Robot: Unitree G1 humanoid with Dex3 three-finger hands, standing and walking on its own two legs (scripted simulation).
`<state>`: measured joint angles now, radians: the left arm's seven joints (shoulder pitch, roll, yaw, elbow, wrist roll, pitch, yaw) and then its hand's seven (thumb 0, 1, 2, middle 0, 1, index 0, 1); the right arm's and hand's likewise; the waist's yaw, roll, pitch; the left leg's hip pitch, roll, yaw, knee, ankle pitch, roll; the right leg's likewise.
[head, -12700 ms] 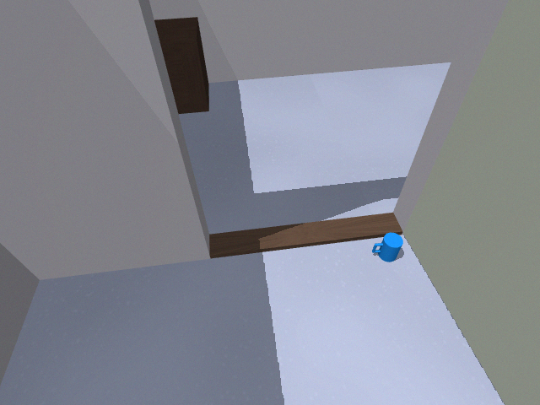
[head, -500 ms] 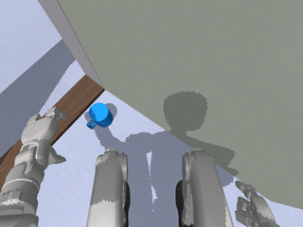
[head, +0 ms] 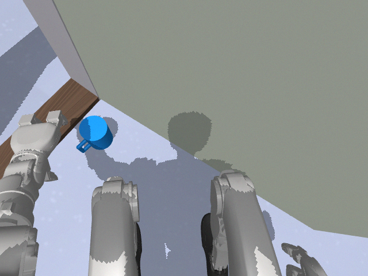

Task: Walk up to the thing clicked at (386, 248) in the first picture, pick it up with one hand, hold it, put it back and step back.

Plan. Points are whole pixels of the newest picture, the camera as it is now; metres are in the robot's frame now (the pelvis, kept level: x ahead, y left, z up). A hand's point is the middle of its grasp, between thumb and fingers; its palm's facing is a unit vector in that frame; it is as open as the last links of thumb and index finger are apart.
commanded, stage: rise first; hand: left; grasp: from above
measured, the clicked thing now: (93, 137) +0.48 +0.25 -0.33
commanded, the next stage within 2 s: approach in 0.80 s
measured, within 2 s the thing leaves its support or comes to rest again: neither
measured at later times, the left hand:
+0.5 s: hand (58, 144) +0.42 +0.30 -0.20, palm faces -0.46 -0.06 -0.88, open 14.0 cm
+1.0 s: hand (64, 142) +0.43 +0.29 -0.22, palm faces -0.46 -0.05 -0.89, open 14.1 cm
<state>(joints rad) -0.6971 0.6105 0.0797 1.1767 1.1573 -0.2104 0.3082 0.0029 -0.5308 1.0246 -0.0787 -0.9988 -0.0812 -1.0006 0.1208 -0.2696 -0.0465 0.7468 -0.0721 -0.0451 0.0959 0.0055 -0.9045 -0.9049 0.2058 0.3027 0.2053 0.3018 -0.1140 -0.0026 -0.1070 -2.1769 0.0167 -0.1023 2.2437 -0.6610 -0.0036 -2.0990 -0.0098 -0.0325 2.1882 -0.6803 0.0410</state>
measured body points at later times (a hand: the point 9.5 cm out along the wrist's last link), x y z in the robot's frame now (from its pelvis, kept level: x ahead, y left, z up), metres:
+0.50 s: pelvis +0.01 -0.01 -0.03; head +0.24 +0.05 +0.35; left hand +0.44 +0.30 -0.15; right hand +0.09 -0.28 -0.16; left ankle +0.09 +0.12 -0.35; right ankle +0.10 -0.14 -0.35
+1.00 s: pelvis +0.01 +0.00 -0.04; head +0.24 +0.05 +0.34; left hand +0.45 +0.29 -0.16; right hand +0.08 -0.28 -0.16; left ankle +0.09 +0.12 -0.35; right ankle +0.10 -0.14 -0.35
